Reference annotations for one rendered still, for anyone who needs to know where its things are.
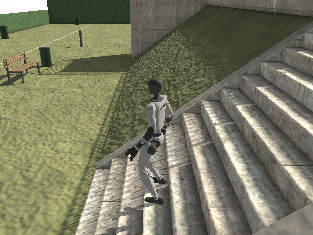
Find stairs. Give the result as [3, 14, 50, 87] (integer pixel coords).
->
[74, 33, 313, 235]

